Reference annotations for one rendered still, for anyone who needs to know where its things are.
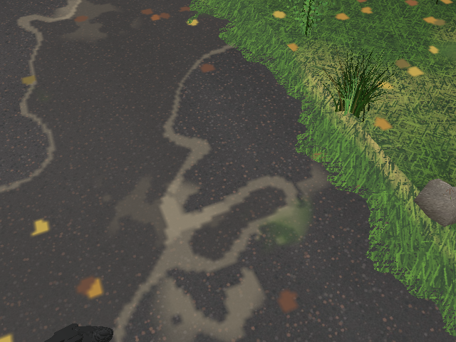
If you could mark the left robot hand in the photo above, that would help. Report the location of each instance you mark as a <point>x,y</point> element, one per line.
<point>75,333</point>

